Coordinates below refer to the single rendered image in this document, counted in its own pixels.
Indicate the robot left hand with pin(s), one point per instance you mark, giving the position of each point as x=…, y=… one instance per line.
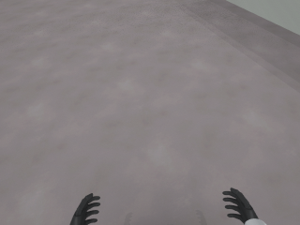
x=81, y=214

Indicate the robot right hand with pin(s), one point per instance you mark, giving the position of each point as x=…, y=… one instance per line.
x=244, y=209

